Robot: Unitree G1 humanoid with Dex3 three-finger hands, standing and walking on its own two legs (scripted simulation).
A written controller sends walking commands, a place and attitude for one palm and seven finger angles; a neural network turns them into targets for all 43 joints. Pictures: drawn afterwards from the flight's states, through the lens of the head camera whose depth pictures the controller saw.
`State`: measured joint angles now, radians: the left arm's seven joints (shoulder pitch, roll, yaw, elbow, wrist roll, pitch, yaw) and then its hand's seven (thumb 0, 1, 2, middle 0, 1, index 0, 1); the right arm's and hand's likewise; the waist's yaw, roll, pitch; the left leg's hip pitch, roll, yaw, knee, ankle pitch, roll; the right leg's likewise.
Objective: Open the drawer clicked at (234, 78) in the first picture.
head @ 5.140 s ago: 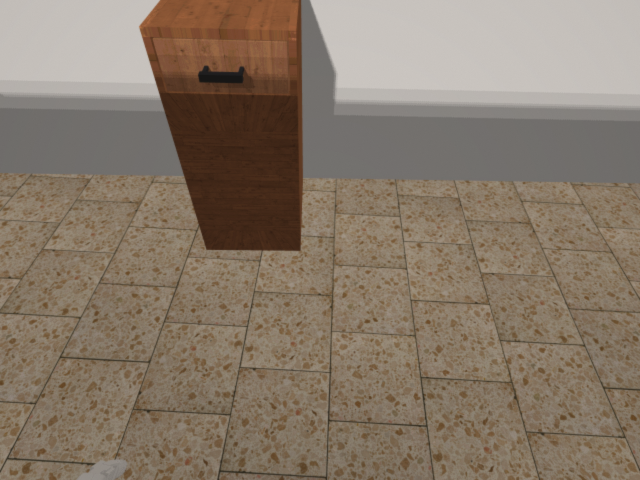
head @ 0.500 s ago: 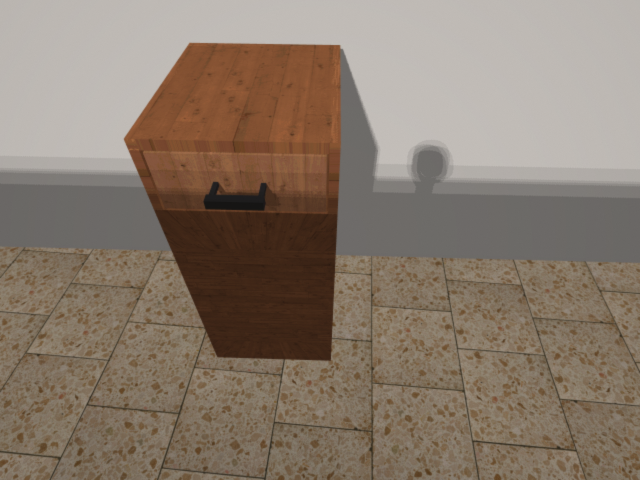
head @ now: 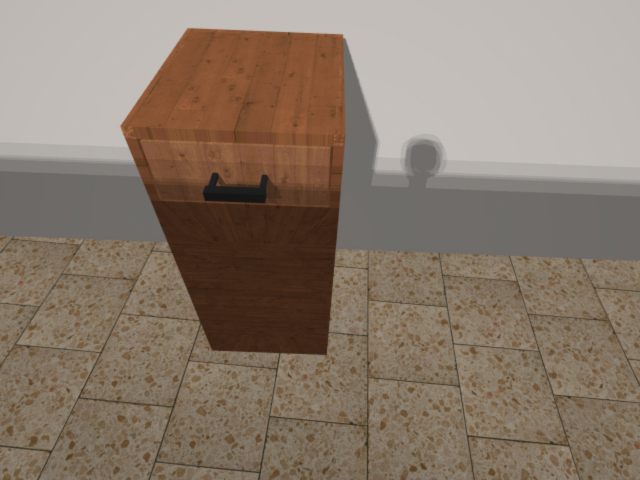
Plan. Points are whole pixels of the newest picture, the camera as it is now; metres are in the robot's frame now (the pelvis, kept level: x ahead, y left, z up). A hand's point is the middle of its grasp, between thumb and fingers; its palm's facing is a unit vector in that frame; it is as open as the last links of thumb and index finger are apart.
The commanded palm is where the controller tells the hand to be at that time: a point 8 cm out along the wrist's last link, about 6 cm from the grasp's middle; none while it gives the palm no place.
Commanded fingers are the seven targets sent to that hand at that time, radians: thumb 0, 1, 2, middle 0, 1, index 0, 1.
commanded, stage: look again from close up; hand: left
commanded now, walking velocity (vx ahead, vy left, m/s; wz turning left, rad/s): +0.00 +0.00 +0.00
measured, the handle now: (237, 186) +0.60 +0.18 +0.00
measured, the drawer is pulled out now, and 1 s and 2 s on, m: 0.00 0.00 0.00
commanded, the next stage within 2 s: shuffle to correct the standing spot in 0.30 s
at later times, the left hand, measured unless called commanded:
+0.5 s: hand out of the picture -0.02 +0.19 -0.18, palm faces +0.03 -0.99 -0.16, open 7.4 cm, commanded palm none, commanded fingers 0.00 0.90 0.90 -0.20 -0.30 -0.20 -0.30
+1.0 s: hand out of the picture -0.01 +0.13 -0.18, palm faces +0.02 -1.00 -0.10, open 7.4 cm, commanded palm none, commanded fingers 0.00 0.90 0.90 -0.20 -0.30 -0.20 -0.30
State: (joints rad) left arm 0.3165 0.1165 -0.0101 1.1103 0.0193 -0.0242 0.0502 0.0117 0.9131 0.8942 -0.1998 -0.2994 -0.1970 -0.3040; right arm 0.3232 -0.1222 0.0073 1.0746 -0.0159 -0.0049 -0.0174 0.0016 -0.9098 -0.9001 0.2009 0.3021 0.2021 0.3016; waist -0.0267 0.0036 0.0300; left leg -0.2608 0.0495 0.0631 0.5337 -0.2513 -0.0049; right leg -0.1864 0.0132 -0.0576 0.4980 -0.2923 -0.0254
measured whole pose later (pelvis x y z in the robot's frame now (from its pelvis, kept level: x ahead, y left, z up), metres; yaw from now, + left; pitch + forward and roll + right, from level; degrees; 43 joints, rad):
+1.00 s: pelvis +0.03 -0.02 +0.00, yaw -1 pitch +0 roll +1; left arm 0.41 0.12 0.03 1.10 0.04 0.01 -0.01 0.01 0.91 0.89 -0.20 -0.30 -0.19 -0.30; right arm 0.35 -0.11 -0.02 1.05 -0.03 -0.05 -0.03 0.00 -0.91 -0.90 0.20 0.30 0.20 0.30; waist -0.01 -0.05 -0.01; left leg -0.23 0.05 0.14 0.50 -0.26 0.02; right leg -0.39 -0.03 -0.07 0.91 -0.41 -0.05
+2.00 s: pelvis +0.05 -0.05 +0.00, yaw +0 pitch -1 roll +0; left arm 0.35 0.12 0.00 1.12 0.02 0.00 0.02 0.01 0.91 0.89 -0.20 -0.30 -0.19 -0.30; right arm 0.27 -0.16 0.00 1.06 -0.01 0.01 -0.02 0.00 -0.94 -0.90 0.20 0.30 0.20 0.30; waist 0.01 -0.01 0.01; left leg -0.23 0.00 0.07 0.44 -0.20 0.02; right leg -0.22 -0.02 -0.06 0.46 -0.23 -0.01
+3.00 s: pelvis +0.07 -0.07 -0.02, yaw -3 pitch +7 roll +2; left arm 0.38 0.28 -0.07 0.07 0.86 0.02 0.38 0.02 0.76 0.82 -0.21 -0.40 -0.20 -0.41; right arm 0.13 -0.27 -0.04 0.62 -0.04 -0.08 0.00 0.01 -0.91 -0.90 0.20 0.30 0.20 0.30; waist 0.03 0.03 -0.13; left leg -0.47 0.02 0.12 0.69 -0.34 0.00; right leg -0.51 -0.01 0.00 0.76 -0.38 -0.04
